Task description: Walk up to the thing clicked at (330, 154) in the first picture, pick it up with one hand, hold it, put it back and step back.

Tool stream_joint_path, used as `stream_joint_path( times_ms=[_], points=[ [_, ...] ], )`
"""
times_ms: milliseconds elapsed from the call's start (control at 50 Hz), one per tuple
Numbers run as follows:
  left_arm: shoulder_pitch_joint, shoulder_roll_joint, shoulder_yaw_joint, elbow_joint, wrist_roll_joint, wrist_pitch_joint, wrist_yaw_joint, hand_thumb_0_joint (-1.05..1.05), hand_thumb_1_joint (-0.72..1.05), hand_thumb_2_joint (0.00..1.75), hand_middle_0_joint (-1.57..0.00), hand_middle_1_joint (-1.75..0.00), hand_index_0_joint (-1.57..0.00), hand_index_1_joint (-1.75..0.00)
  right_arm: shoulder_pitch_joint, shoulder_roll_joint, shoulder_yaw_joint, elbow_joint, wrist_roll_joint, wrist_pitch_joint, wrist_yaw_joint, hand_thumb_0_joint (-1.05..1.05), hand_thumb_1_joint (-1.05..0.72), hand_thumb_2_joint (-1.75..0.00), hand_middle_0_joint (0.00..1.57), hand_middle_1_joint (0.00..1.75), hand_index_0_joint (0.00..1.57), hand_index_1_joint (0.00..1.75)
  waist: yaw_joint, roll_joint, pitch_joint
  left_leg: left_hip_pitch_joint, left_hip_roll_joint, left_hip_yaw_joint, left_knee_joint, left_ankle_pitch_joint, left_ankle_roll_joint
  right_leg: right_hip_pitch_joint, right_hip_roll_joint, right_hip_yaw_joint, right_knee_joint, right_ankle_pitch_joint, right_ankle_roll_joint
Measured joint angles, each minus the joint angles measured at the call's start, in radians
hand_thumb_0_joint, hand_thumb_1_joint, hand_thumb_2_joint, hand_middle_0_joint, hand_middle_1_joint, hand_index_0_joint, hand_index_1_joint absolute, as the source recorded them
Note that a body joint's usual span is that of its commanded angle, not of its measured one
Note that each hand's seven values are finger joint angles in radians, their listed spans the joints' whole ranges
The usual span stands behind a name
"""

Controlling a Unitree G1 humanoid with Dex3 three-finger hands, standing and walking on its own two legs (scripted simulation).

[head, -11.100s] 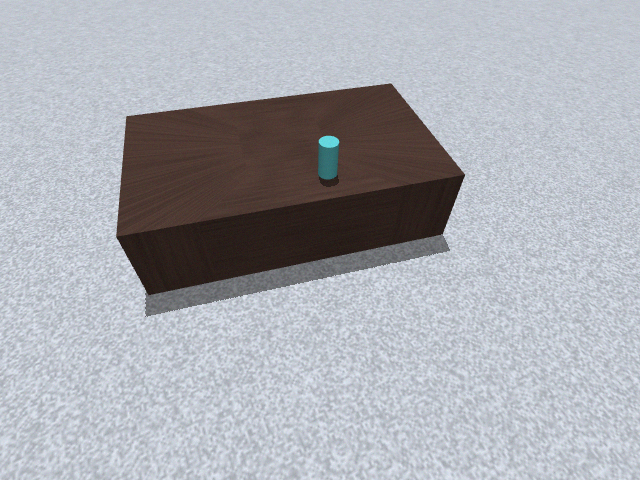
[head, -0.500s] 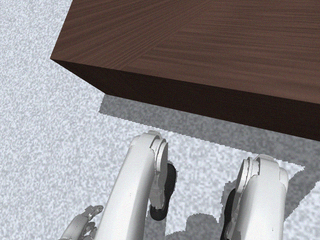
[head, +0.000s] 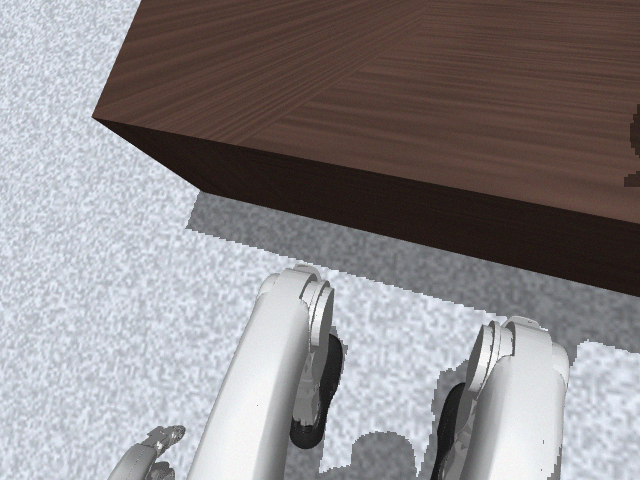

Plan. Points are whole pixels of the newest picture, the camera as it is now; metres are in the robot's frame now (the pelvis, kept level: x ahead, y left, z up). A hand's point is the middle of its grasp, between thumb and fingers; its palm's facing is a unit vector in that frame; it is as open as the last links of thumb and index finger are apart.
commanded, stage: close in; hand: right
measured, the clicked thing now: out of the picture +0.56 -0.27 +0.02
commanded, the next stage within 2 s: rest palm in 0.02 s
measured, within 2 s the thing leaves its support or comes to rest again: leaves its support in 1.34 s
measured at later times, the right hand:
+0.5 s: hand out of the picture +0.58 -0.27 +0.02, palm faces +0.22 +0.97 -0.01, open 16.9 cm
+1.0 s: hand out of the picture +0.59 -0.27 +0.02, palm faces +0.23 +0.97 -0.02, open 10.3 cm
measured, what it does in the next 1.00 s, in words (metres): stands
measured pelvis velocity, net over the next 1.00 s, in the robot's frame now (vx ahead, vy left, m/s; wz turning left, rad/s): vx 0.00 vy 0.00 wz -0.01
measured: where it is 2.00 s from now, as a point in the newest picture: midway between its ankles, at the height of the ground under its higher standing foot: (378, 437)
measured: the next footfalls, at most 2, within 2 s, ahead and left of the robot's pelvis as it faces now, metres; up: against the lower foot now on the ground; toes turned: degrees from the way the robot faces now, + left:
none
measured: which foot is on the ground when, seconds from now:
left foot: down 0.00-1.00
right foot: down 0.00-1.00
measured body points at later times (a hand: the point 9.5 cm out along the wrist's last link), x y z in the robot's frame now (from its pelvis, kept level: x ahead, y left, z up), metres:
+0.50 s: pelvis +0.00 +0.00 +0.00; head +0.24 -0.06 +0.37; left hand +0.05 +0.28 -0.10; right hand +0.56 -0.32 +0.03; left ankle +0.12 +0.13 -0.35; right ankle +0.08 -0.12 -0.35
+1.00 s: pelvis +0.00 +0.00 -0.01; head +0.24 -0.06 +0.37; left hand +0.04 +0.28 -0.10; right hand +0.57 -0.32 +0.03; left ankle +0.12 +0.13 -0.35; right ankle +0.08 -0.12 -0.35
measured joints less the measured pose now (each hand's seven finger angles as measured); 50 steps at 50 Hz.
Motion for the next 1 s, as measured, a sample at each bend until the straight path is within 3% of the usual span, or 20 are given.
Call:
stream_joint_path(
  times_ms=[420, 740, 920, 1000],
  points=[
    [-0.024, -0.005, 0.019, 0.013, 0.008, 0.022, -0.001, 0.00, 0.87, 0.92, -0.21, -0.30, -0.19, -0.32, -0.034, 0.048, 0.039, -0.001, -0.011, -0.013, -0.037, -0.01, 0.55, -0.05, 0.07, 0.06, 0.07, 0.06, -0.010, 0.004, 0.003, -0.014, 0.007, -0.009, 0.021, -0.012, 0.006, -0.007, 0.007, -0.008, 0.007, -0.004, 0.008],
    [-0.020, -0.006, 0.006, 0.013, 0.017, 0.033, -0.001, 0.00, 0.90, 0.90, -0.21, -0.30, -0.20, -0.30, -0.095, 0.009, 0.042, 0.050, -0.034, -0.018, -0.061, -0.01, 0.47, -0.15, 0.64, 0.39, 0.63, 0.38, 0.007, 0.005, 0.016, -0.028, 0.005, -0.008, 0.030, -0.004, 0.004, -0.023, 0.007, -0.005, 0.020, 0.002, 0.006],
    [-0.007, -0.005, 0.005, 0.012, 0.013, 0.040, -0.003, 0.00, 0.90, 0.89, -0.21, -0.30, -0.20, -0.30, -0.093, 0.019, 0.054, 0.037, -0.036, -0.008, -0.069, -0.01, 0.29, -0.36, 0.90, 0.63, 0.90, 0.62, 0.011, 0.002, 0.015, -0.025, 0.006, -0.007, 0.025, -0.007, 0.003, -0.023, 0.008, -0.005, 0.016, 0.001, 0.005],
    [-0.006, -0.006, 0.005, 0.011, 0.012, 0.042, -0.001, 0.00, 0.90, 0.89, -0.21, -0.30, -0.20, -0.30, -0.080, 0.025, 0.048, 0.028, -0.030, -0.013, -0.069, -0.01, 0.28, -0.49, 0.90, 0.71, 0.89, 0.70, 0.011, -0.001, 0.012, -0.024, 0.006, -0.007, 0.021, -0.008, 0.003, -0.021, 0.008, -0.005, 0.013, -0.001, 0.004]
  ],
)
